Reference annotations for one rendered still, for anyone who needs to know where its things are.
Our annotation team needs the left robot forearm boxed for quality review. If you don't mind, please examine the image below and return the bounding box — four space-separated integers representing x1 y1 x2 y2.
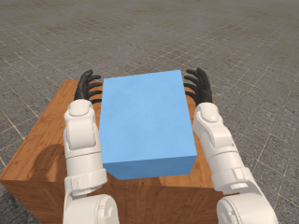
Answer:
63 99 107 224

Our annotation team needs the right robot forearm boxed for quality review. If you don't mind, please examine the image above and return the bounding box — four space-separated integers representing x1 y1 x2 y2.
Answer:
192 102 278 222

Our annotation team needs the robot right hand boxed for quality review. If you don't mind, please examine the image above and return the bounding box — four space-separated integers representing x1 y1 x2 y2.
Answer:
183 67 213 107

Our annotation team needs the pedestal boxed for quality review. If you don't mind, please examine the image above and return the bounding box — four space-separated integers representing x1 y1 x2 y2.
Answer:
0 79 240 224

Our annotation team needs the right robot upper arm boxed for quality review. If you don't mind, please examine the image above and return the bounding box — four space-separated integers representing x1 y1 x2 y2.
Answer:
217 192 278 224

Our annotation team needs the left robot upper arm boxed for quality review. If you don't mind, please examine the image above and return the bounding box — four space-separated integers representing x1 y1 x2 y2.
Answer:
64 194 120 224

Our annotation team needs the carton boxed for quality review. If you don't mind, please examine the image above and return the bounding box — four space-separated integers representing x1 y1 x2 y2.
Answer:
99 69 197 180

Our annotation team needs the robot left hand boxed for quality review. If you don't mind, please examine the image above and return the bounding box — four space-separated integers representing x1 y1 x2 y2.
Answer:
74 69 103 105

